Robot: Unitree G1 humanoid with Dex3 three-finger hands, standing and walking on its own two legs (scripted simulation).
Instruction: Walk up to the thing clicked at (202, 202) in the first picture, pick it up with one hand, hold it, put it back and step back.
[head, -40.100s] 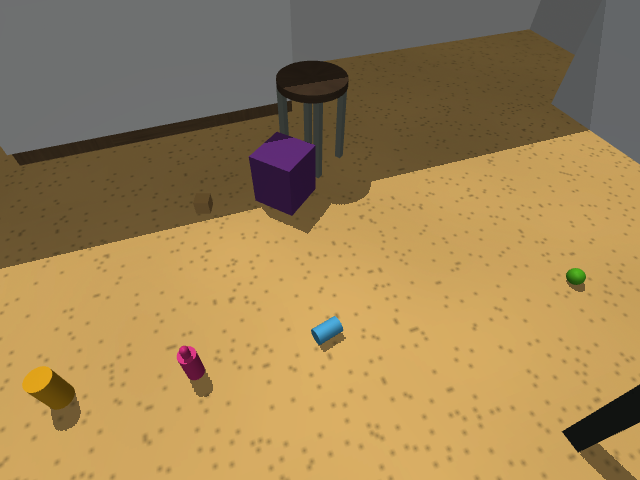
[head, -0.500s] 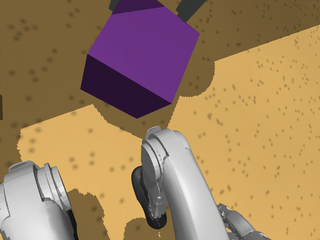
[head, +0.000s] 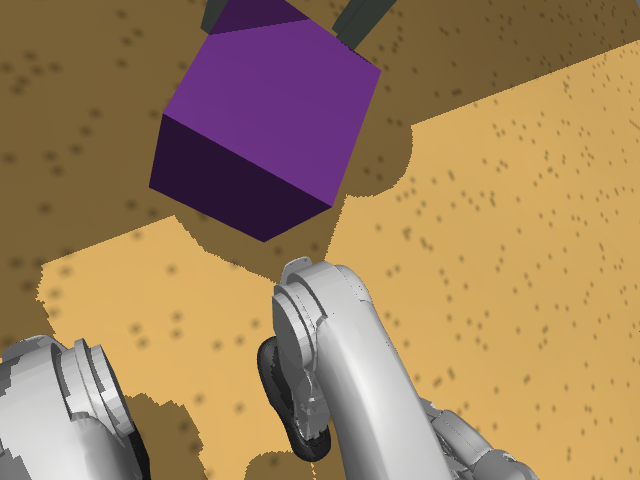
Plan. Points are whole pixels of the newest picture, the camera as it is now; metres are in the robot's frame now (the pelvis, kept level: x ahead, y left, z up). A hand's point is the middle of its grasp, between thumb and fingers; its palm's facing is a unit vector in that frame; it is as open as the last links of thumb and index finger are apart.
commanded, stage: rest palm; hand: left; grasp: from above
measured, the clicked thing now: out of the picture +0.46 +0.29 -0.27
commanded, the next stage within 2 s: close in 0.30 s
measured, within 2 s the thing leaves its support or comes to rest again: neither
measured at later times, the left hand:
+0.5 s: hand out of the picture +0.43 +0.28 -0.24, palm faces -0.44 -0.03 -0.90, open 14.2 cm
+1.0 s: hand out of the picture +0.44 +0.28 -0.25, palm faces -0.54 -0.09 -0.84, open 12.9 cm
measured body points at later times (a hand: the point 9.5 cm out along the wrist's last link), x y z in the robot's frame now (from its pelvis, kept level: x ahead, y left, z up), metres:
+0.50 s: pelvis +0.00 +0.00 +0.00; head +0.25 +0.13 +0.35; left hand +0.45 +0.28 -0.19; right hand +0.07 -0.26 -0.07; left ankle +0.06 +0.13 -0.26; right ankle +0.10 -0.12 -0.26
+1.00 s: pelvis +0.00 +0.00 +0.00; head +0.27 +0.12 +0.34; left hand +0.46 +0.29 -0.20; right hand +0.06 -0.26 -0.07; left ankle +0.06 +0.13 -0.26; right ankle +0.10 -0.12 -0.26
